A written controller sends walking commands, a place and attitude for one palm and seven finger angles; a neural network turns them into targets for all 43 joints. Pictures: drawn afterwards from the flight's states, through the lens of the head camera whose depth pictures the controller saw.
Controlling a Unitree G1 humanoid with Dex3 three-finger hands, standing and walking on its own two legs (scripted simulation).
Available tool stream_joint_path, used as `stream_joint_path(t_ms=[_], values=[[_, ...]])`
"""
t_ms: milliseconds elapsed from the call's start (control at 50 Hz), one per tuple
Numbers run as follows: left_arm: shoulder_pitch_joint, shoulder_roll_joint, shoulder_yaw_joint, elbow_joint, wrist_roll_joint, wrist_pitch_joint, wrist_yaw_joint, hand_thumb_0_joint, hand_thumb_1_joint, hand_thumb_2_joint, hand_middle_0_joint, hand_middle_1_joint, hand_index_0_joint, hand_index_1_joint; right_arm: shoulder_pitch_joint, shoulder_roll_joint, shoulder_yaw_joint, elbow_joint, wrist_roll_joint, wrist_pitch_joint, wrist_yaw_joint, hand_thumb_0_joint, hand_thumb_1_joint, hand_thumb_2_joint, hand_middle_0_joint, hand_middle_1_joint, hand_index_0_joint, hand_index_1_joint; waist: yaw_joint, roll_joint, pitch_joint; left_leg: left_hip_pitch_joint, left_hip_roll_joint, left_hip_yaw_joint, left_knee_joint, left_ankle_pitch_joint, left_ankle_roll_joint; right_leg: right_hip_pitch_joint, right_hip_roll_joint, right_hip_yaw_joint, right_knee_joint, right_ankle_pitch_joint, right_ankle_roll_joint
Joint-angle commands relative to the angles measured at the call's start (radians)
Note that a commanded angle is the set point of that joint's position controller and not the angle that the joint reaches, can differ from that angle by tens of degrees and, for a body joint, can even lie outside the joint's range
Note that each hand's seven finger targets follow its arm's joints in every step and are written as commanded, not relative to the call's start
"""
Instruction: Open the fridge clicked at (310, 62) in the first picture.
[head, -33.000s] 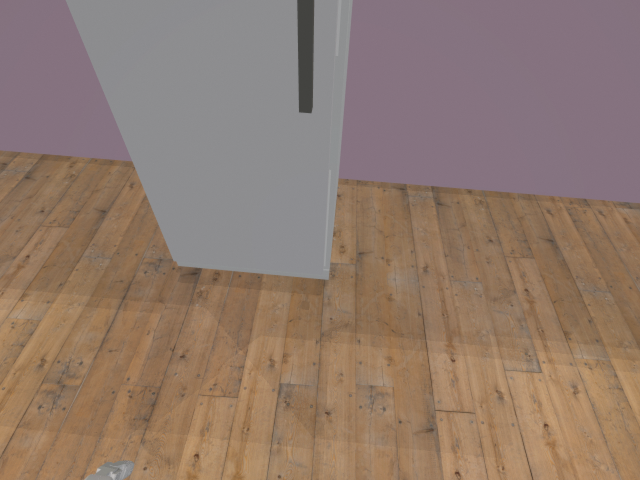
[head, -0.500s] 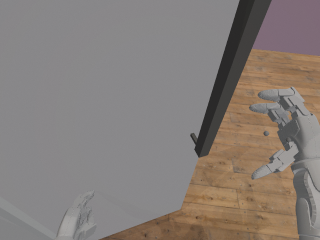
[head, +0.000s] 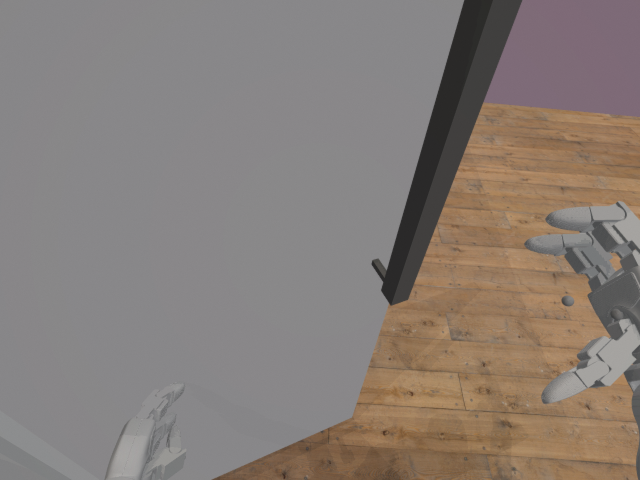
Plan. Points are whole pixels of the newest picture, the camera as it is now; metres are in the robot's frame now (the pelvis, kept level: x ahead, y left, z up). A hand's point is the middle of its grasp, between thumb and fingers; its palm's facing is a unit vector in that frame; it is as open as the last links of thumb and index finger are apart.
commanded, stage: slip the hand off the handle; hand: right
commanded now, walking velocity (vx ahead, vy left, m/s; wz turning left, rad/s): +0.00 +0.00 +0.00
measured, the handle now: (425, 147) +0.38 -0.10 +0.26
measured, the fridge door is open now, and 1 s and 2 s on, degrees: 62 62 62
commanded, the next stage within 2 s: draw the hand back to the body in 0.04 s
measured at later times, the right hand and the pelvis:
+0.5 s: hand (583, 310) +0.23 -0.23 +0.19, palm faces +0.00 +0.99 -0.14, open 14.7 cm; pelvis +0.01 -0.02 +0.00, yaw +1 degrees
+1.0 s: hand (623, 338) +0.21 -0.27 +0.18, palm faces +0.43 +0.83 -0.35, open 12.4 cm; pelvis +0.00 -0.01 +0.01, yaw +1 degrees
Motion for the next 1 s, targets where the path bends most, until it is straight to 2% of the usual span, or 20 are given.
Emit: stream_joint_path(t_ms=[0, 100, 140, 160, 200, 260, 280, 360, 440, 480, 520, 580, 640, 660, 700, 760, 800, 900, 960, 980], values=[[-0.156, 0.13, 0.068, -0.171, -0.008, -0.068, 0.021, 0.0, 0.9, 0.9, -0.2, -0.3, -0.2, -0.3, -0.294, -0.226, -0.089, -0.179, 0.009, -0.041, -0.006, 0.0, 0.55, -0.2, 0.25, 1.15, 0.25, 1.15, 0.03, 0.026, -0.154, 0.048, 0.062, -0.1, -0.139, -0.006, -0.013, 0.018, -0.014, 0.024, -0.088, 0.127, -0.013], [-0.144, 0.126, 0.062, -0.186, 0.0, -0.073, 0.01, 0.0, 0.9, 0.9, -0.2, -0.3, -0.2, -0.3, -0.235, -0.222, -0.101, -0.211, 0.009, -0.051, -0.018, 0.0, 0.55, -0.2, 0.25, 1.15, 0.25, 1.15, 0.011, 0.022, -0.21, 0.073, 0.053, -0.07, -0.097, 0.101, -0.006, 0.054, -0.018, 0.031, -0.099, 0.201, -0.013], [-0.142, 0.122, 0.057, -0.185, -0.003, -0.075, 0.009, 0.0, 0.9, 0.9, -0.2, -0.3, -0.2, -0.3, -0.223, -0.197, -0.085, -0.194, 0.01, -0.049, -0.016, 0.0, 0.55, -0.2, 0.25, 1.15, 0.25, 1.15, 0.015, 0.032, -0.144, 0.038, 0.044, -0.053, -0.094, 0.098, -0.006, 0.046, -0.019, 0.034, -0.116, 0.186, -0.01], [-0.174, 0.107, 0.053, -0.213, -0.033, -0.081, 0.007, 0.0, 0.9, 0.9, -0.2, -0.3, -0.2, -0.3, -0.077, -0.255, -0.123, -0.055, -0.012, 0.118, -0.03, 0.0, 0.55, -0.2, 0.25, 1.15, 0.25, 1.15, -0.044, -0.027, -0.151, 0.078, 0.047, -0.058, -0.083, 0.096, 0.005, 0.04, -0.023, 0.038, -0.164, 0.151, -0.007], [-0.188, 0.1, 0.044, -0.251, -0.043, -0.078, 0.008, 0.0, 0.9, 0.9, -0.2, -0.3, -0.2, -0.3, -0.119, -0.233, -0.104, -0.259, -0.013, 0.235, -0.05, 0.0, 0.55, -0.2, 0.25, 1.15, 0.25, 1.15, -0.034, -0.039, -0.179, 0.108, 0.051, -0.043, -0.089, 0.159, -0.003, 0.083, -0.015, 0.031, -0.17, 0.224, -0.009], [-0.172, 0.101, 0.034, -0.26, -0.044, -0.101, 0.016, 0.0, 0.9, 0.9, -0.2, -0.3, -0.2, -0.3, -0.13, -0.231, -0.136, -0.407, 0.033, 0.344, -0.085, 0.0, 0.55, -0.2, 0.25, 1.15, 0.25, 1.15, -0.022, 0.018, -0.222, 0.104, 0.035, -0.026, -0.082, 0.207, -0.002, 0.144, -0.014, 0.051, -0.164, 0.286, -0.004], [-0.165, 0.113, 0.037, -0.245, -0.038, -0.107, 0.021, 0.0, 0.9, 0.9, -0.2, -0.3, -0.2, -0.3, -0.116, -0.253, -0.156, -0.44, 0.034, 0.342, -0.098, 0.0, 0.55, -0.2, 0.25, 1.15, 0.25, 1.15, -0.015, 0.035, -0.227, 0.111, 0.033, -0.028, -0.086, 0.238, -0.003, 0.16, -0.014, 0.048, -0.148, 0.323, -0.007], [-0.147, 0.114, 0.033, -0.208, -0.034, -0.127, 0.022, 0.0, 0.9, 0.9, -0.2, -0.3, -0.2, -0.3, -0.122, -0.178, -0.099, -0.391, 0.037, 0.309, -0.11, 0.0, 0.55, -0.2, 0.25, 1.15, 0.25, 1.15, 0.008, 0.04, -0.127, 0.033, 0.021, -0.02, -0.093, 0.154, -0.008, 0.153, -0.021, 0.065, -0.172, 0.239, 0.003], [-0.156, 0.115, 0.033, -0.201, -0.037, -0.129, 0.028, 0.0, 0.9, 0.9, -0.2, -0.3, -0.2, -0.3, -0.112, -0.185, -0.076, -0.381, 0.007, 0.333, -0.102, 0.0, 0.55, -0.2, 0.25, 1.15, 0.25, 1.15, -0.001, -0.011, -0.087, 0.04, 0.026, -0.024, -0.089, 0.123, -0.003, 0.138, -0.017, 0.068, -0.194, 0.199, 0.008], [-0.159, 0.12, 0.036, -0.202, -0.036, -0.119, 0.031, 0.0, 0.9, 0.9, -0.2, -0.3, -0.2, -0.3, -0.071, -0.221, -0.109, -0.38, 0.002, 0.352, -0.1, 0.0, 0.55, -0.2, 0.25, 1.15, 0.25, 1.15, -0.007, 0.007, -0.099, 0.058, 0.027, -0.031, -0.097, 0.134, -0.001, 0.138, -0.018, 0.061, -0.19, 0.211, 0.005], [-0.167, 0.112, 0.03, -0.213, -0.038, -0.111, 0.03, 0.0, 0.9, 0.9, -0.2, -0.3, -0.2, -0.3, -0.072, -0.206, -0.108, -0.387, 0.004, 0.366, -0.095, 0.0, 0.55, -0.2, 0.25, 1.15, 0.25, 1.15, -0.004, 0.006, -0.087, 0.052, 0.024, -0.026, -0.098, 0.124, -0.002, 0.129, -0.016, 0.063, -0.195, 0.202, 0.005], [-0.171, 0.119, 0.032, -0.214, -0.035, -0.107, 0.033, 0.0, 0.9, 0.9, -0.2, -0.3, -0.2, -0.3, -0.071, -0.258, -0.16, -0.422, 0.015, 0.354, -0.101, 0.0, 0.477, -0.235, 0.247, 1.107, 0.247, 1.107, -0.009, 0.006, -0.107, 0.064, 0.022, -0.03, -0.105, 0.121, 0.0, 0.143, -0.018, 0.062, -0.19, 0.203, 0.004], [-0.167, 0.114, 0.028, -0.213, -0.038, -0.108, 0.034, 0.0, 0.9, 0.9, -0.2, -0.3, -0.2, -0.3, -0.078, -0.234, -0.157, -0.388, 0.027, 0.347, -0.096, 0.0, 0.369, -0.287, 0.244, 1.044, 0.244, 1.044, -0.004, 0.004, -0.09, 0.05, 0.018, -0.028, -0.109, 0.104, -0.004, 0.137, -0.018, 0.06, -0.193, 0.178, 0.003], [-0.149, 0.061, 0.041, -0.189, 0.019, -0.102, 0.004, 0.0, 0.9, 0.9, -0.2, -0.3, -0.2, -0.3, -0.067, -0.251, -0.108, -0.551, -0.19, 0.196, -0.292, 0.0, 0.332, -0.305, 0.242, 1.023, 0.242, 1.023, -0.027, 0.007, -0.009, 0.081, 0.033, -0.05, -0.155, 0.109, 0.012, 0.048, -0.035, 0.047, -0.195, 0.214, 0.005], [-0.123, 0.077, 0.055, -0.144, 0.028, -0.084, -0.013, 0.0, 0.9, 0.9, -0.2, -0.3, -0.2, -0.3, 0.145, -0.141, -0.054, -0.413, -0.23, 0.131, -0.417, 0.0, 0.26, -0.34, 0.24, 0.98, 0.24, 0.98, -0.01, 0.074, 0.019, 0.089, 0.052, -0.06, -0.163, 0.095, 0.024, 0.035, -0.058, 0.037, -0.195, 0.174, 0.011], [-0.137, 0.074, 0.068, -0.145, 0.028, -0.044, -0.018, 0.0, 0.9, 0.9, -0.2, -0.3, -0.2, -0.3, 0.127, -0.156, -0.052, -0.451, -0.261, 0.055, -0.481, 0.0, 0.151, -0.393, 0.236, 0.916, 0.236, 0.916, 0.001, -0.012, -0.029, 0.111, 0.063, -0.076, -0.168, 0.071, 0.019, 0.085, -0.053, 0.031, -0.22, 0.102, 0.004], [-0.143, 0.074, 0.076, -0.139, 0.033, -0.031, -0.011, 0.0, 0.9, 0.9, -0.2, -0.3, -0.2, -0.3, 0.1, -0.177, -0.064, -0.464, -0.279, 0.023, -0.505, 0.0, 0.079, -0.428, 0.234, 0.874, 0.234, 0.874, 0.003, -0.022, -0.064, 0.136, 0.07, -0.08, -0.186, 0.076, 0.02, 0.11, -0.049, 0.023, -0.22, 0.113, -0.006], [-0.157, 0.065, 0.08, -0.126, 0.038, -0.006, 0.001, 0.0, 0.9, 0.9, -0.2, -0.3, -0.2, -0.3, 0.102, -0.176, -0.066, -0.41, -0.293, -0.011, -0.525, 0.0, -0.102, -0.515, 0.227, 0.767, 0.227, 0.767, 0.006, 0.008, -0.024, 0.146, 0.071, -0.078, -0.219, 0.075, 0.021, 0.143, -0.046, 0.026, -0.243, 0.132, -0.013], [-0.165, 0.064, 0.081, -0.123, 0.04, 0.002, 0.001, 0.0, 0.9, 0.9, -0.2, -0.3, -0.2, -0.3, 0.101, -0.166, -0.058, -0.413, -0.297, -0.024, -0.527, 0.0, -0.211, -0.567, 0.224, 0.704, 0.224, 0.704, 0.003, -0.031, -0.023, 0.159, 0.069, -0.074, -0.214, 0.089, 0.023, 0.167, -0.047, 0.037, -0.268, 0.143, -0.009], [-0.167, 0.069, 0.083, -0.117, 0.042, 0.005, 0.003, 0.0, 0.9, 0.9, -0.2, -0.3, -0.2, -0.3, 0.12, -0.176, -0.068, -0.4, -0.297, -0.024, -0.528, 0.0, -0.248, -0.585, 0.223, 0.683, 0.223, 0.683, 0.002, 0.003, -0.018, 0.17, 0.07, -0.072, -0.222, 0.108, 0.023, 0.165, -0.05, 0.035, -0.268, 0.17, -0.011]])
